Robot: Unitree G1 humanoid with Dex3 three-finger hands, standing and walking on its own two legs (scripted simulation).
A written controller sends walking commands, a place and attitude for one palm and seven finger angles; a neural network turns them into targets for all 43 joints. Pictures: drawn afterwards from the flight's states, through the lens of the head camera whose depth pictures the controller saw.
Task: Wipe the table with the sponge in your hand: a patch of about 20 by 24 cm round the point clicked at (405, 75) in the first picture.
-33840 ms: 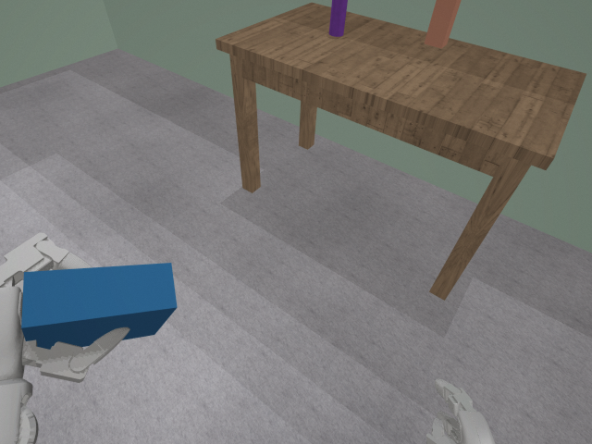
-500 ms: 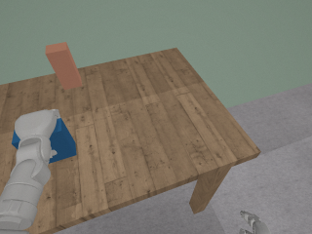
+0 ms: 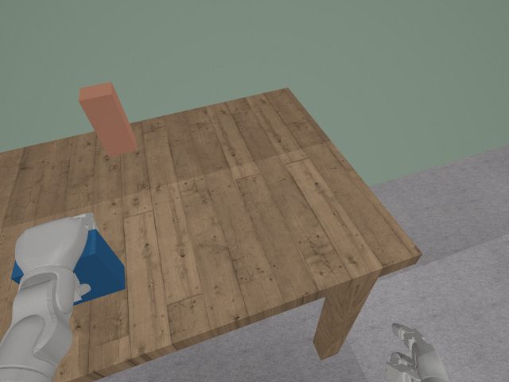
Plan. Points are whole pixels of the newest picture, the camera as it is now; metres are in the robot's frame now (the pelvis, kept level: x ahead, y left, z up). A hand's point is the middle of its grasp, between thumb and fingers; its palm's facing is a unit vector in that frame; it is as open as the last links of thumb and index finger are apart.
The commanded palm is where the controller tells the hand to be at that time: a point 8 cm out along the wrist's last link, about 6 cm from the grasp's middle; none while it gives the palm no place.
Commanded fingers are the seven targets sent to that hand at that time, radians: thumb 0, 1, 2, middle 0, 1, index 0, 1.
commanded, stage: wipe back along the first lane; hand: left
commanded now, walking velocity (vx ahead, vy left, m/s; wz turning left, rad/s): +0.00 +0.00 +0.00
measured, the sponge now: (81, 277) +0.26 +0.33 +0.01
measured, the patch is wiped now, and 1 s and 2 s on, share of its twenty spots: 1.00 1.00 1.00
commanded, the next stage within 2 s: lift the sponge slowly off the table in 0.34 s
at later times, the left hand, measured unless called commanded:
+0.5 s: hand (67, 290) +0.22 +0.31 +0.05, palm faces +0.00 -0.05 -1.00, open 9.2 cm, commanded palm +0.18 +0.30 +0.09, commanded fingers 0.00 0.10 1.30 -1.20 -1.60 -1.20 -1.60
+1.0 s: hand (75, 295) +0.21 +0.29 +0.06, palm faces -0.02 -0.08 -1.00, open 9.2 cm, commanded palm +0.19 +0.29 +0.13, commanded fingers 0.00 0.10 1.30 -1.20 -1.60 -1.20 -1.60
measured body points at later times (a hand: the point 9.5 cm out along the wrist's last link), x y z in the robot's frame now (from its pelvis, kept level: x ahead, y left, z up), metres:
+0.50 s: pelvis -0.01 +0.00 +0.00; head -0.01 -0.03 +0.45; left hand +0.21 +0.31 +0.11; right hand +0.21 -0.22 -0.10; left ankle -0.02 +0.11 -0.74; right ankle -0.04 -0.13 -0.74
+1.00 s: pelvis -0.01 -0.01 +0.00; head -0.01 -0.04 +0.45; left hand +0.20 +0.29 +0.12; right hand +0.22 -0.21 -0.09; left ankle -0.02 +0.11 -0.74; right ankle -0.04 -0.13 -0.74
